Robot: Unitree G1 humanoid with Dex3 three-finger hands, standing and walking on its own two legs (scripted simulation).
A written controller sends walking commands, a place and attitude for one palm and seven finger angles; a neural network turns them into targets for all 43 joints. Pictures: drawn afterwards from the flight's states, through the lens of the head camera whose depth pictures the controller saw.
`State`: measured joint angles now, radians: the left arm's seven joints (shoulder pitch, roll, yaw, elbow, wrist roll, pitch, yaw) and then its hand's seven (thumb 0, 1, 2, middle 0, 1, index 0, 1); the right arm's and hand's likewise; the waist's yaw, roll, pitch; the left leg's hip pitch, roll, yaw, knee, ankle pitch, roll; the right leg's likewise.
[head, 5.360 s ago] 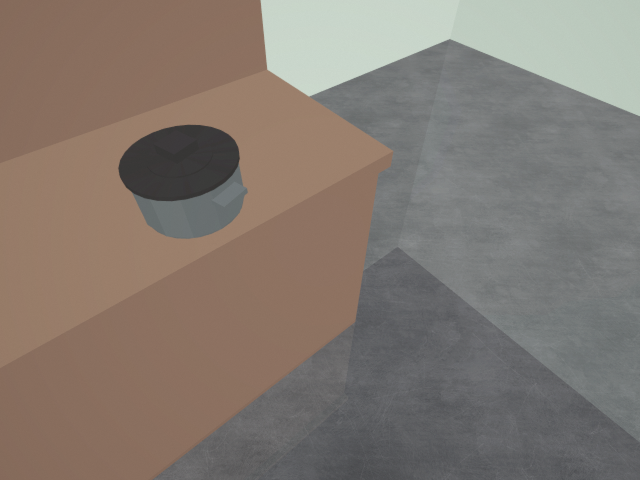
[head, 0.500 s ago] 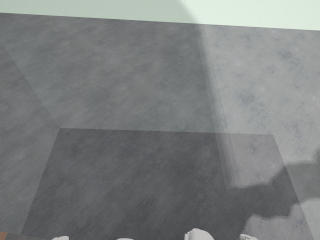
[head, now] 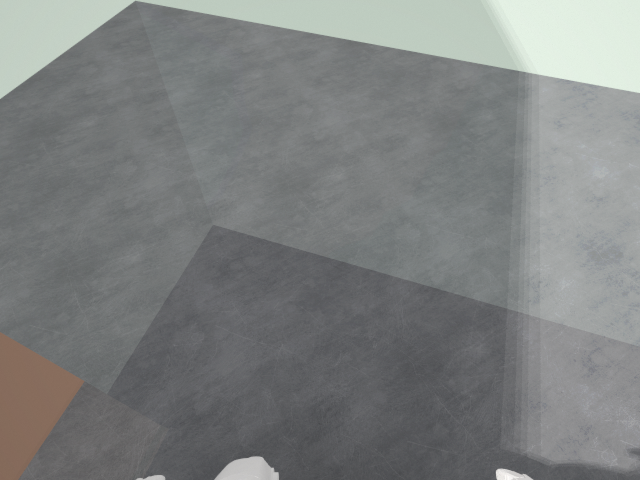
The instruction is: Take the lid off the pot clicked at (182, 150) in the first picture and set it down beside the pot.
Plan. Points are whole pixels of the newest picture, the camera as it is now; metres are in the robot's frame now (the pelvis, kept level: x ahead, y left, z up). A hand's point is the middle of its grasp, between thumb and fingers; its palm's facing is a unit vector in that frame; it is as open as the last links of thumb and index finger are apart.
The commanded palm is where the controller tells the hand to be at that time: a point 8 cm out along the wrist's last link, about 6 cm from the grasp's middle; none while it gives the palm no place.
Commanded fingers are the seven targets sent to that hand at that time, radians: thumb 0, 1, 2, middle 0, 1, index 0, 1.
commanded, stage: turn to face it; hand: left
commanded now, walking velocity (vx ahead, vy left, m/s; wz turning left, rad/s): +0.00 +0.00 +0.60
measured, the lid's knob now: out of the picture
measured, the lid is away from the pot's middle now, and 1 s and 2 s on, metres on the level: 0.00 0.00 0.00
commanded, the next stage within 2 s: take the last steps up to it in 2.00 s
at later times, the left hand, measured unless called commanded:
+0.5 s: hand out of the picture +0.08 +0.21 -0.14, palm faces +0.29 -0.90 -0.32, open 7.4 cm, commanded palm none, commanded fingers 0.00 0.90 0.90 -0.20 -0.30 -0.20 -0.30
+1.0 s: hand out of the picture -0.04 +0.22 -0.17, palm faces +0.59 -0.75 -0.28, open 7.4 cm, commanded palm none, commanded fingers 0.00 0.90 0.90 -0.20 -0.30 -0.20 -0.30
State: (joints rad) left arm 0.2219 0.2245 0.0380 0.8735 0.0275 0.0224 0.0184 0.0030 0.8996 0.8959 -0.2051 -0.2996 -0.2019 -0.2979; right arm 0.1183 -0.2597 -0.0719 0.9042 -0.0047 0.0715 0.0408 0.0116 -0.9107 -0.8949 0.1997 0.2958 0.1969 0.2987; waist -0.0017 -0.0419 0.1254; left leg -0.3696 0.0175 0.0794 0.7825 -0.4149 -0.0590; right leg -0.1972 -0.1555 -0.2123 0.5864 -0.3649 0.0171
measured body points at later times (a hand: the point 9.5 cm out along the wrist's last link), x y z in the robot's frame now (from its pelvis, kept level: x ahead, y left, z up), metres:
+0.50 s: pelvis +0.03 -0.03 -0.01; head +0.07 -0.04 +0.44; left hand +0.06 +0.26 -0.12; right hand +0.18 -0.26 -0.16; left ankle +0.00 +0.11 -0.70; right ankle +0.07 -0.14 -0.73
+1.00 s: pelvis +0.03 -0.01 +0.00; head +0.06 +0.03 +0.45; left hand -0.07 +0.26 -0.15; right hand +0.27 -0.16 -0.13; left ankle -0.02 +0.09 -0.73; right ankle +0.10 -0.14 -0.67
